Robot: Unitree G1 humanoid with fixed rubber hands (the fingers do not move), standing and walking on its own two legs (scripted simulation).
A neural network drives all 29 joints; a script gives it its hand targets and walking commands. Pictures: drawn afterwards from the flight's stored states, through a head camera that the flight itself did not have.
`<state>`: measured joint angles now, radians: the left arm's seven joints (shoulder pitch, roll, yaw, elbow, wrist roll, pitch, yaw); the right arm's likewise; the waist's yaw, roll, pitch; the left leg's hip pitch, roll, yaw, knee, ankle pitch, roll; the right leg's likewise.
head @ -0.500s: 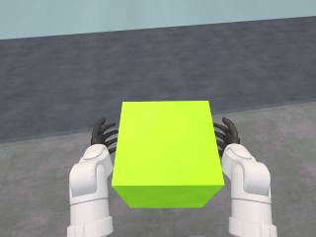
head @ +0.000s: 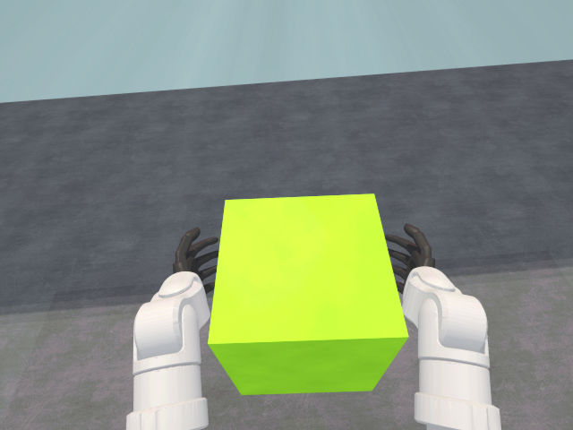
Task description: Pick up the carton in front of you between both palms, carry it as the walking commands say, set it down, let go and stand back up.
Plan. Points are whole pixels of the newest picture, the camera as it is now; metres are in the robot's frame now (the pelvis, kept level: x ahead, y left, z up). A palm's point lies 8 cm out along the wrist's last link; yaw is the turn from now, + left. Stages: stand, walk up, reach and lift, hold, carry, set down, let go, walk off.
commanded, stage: carry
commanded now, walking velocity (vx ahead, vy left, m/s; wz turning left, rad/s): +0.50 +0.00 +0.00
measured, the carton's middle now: (303, 301) +0.32 +0.00 -0.01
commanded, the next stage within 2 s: none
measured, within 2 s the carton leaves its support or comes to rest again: neither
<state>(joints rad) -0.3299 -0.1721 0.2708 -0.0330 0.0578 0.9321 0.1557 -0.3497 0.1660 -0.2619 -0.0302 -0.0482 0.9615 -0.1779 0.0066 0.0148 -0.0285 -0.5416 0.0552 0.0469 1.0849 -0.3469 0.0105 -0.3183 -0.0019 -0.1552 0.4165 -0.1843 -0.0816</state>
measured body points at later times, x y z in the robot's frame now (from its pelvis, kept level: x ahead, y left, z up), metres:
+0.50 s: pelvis +0.33 +0.04 +0.01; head +0.32 +0.05 +0.46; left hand +0.57 +0.18 +0.07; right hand +0.55 -0.12 +0.08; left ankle +0.32 +0.11 -0.74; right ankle +0.33 -0.10 -0.68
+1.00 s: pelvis +0.64 -0.03 +0.00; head +0.64 -0.05 +0.45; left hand +0.87 +0.13 +0.07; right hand +0.88 -0.18 +0.06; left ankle +0.63 +0.12 -0.67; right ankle +0.67 -0.11 -0.74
